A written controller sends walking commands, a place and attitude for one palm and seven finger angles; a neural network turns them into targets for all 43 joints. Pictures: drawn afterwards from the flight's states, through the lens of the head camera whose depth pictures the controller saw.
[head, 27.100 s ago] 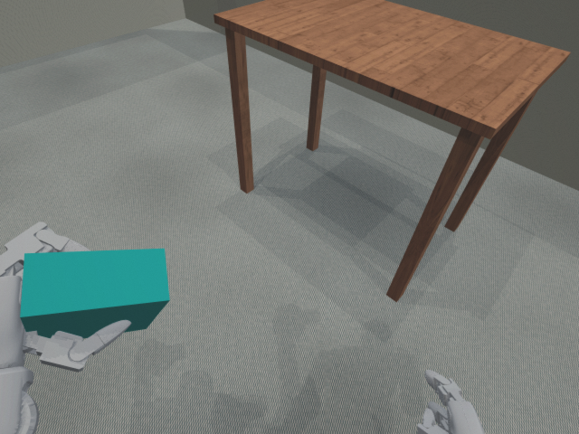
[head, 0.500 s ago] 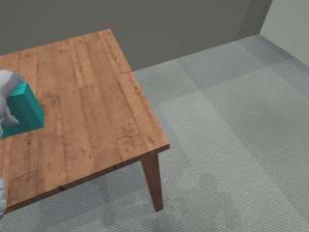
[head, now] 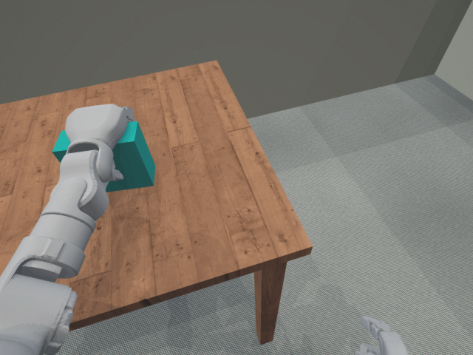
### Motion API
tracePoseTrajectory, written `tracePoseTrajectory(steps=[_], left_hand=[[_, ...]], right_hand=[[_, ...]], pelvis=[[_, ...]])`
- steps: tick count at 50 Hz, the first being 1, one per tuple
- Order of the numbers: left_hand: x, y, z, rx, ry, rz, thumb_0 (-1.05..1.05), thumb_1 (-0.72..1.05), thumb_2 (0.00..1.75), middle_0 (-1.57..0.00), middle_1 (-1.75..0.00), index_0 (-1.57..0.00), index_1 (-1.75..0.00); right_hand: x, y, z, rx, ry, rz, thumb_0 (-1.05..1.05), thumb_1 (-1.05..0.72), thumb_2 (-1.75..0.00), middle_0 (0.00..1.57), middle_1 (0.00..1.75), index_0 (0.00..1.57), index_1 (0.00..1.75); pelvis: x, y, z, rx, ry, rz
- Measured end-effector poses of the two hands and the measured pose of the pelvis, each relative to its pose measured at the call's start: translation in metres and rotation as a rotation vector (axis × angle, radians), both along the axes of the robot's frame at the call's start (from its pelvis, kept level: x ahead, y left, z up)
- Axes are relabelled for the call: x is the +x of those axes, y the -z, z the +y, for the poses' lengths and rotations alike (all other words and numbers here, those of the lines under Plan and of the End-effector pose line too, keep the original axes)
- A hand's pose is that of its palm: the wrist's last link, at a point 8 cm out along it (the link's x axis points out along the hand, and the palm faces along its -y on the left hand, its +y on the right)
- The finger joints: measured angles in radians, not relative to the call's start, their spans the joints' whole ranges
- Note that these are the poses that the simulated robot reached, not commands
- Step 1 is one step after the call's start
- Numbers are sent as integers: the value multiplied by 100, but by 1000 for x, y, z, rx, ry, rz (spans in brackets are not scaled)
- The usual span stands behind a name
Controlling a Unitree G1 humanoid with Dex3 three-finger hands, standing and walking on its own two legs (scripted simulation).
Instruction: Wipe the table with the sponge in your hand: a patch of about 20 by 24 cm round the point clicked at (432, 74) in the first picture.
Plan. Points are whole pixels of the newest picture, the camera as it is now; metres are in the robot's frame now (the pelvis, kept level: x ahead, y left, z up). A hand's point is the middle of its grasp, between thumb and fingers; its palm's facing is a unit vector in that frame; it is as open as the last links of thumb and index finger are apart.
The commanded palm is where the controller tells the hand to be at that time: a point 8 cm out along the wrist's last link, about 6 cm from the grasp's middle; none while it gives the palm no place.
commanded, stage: slide across to the middle lane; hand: left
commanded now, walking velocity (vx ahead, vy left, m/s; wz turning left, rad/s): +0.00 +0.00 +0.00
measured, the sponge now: (113, 166) +0.40 +0.28 +0.09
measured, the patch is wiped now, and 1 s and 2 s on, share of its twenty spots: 0.15 0.35 0.55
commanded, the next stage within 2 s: wipe back along the middle lane in 0.06 s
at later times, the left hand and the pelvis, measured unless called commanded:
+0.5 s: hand (126, 156) +0.39 +0.24 +0.14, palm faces +0.05 -0.01 -1.00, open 9.6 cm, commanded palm +0.34 +0.23 +0.17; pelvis +0.02 -0.01 +0.00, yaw -2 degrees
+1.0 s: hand (131, 178) +0.34 +0.21 +0.13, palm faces +0.07 -0.01 -1.00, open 9.6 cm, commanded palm +0.29 +0.21 +0.16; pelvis +0.01 -0.05 +0.00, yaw -4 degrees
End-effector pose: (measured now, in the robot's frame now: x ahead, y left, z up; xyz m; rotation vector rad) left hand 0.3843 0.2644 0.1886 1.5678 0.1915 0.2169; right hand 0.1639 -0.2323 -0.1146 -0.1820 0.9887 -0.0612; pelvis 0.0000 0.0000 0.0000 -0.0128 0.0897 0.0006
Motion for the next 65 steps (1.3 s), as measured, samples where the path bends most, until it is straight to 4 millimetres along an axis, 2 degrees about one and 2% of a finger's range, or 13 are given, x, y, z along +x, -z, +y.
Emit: tracePoseTrajectory(steps=[6,12,20,37,45,53,65], left_hand=[[5,1,-12,-2,-32,-23,1,-52,113,-79,-137,-80,-139],[2,1,-18,-4,-70,-26,1,-51,112,-78,-138,-79,-139],[-8,1,-27,-7,-73,-22,2,-48,110,-76,-138,-77,-140],[-51,1,-50,-20,-98,-56,3,-46,108,-74,-139,-76,-140],[-58,2,-56,-19,-123,-47,3,-45,107,-73,-140,-75,-141],[-73,2,-64,-22,-110,-62,4,-44,107,-73,-140,-75,-141],[-96,2,-73,-38,-100,-98,4,-43,106,-72,-141,-74,-141]], right_hand=[[14,0,13,38,-26,-8,1,-91,-90,20,30,21,30],[20,0,13,48,-40,-2,1,-91,-90,20,30,20,30],[26,-4,1,45,-35,-36,1,-91,-90,20,30,20,30],[40,-18,-25,54,-39,-135,2,-91,-90,19,30,20,30],[36,-19,-41,42,-18,-162,2,-91,-90,19,30,20,30],[29,-14,-57,35,6,-163,2,-91,-90,19,30,20,30],[35,-14,-57,58,11,-193,2,-91,-90,19,30,20,30]], pelvis=[[9,-1,6,-1,14,3],[14,-2,6,0,16,-4],[18,-1,-1,3,27,-18],[10,-1,-29,15,53,-58],[6,0,-42,22,61,-64],[7,2,-49,25,68,-73],[6,4,-53,30,80,-80]])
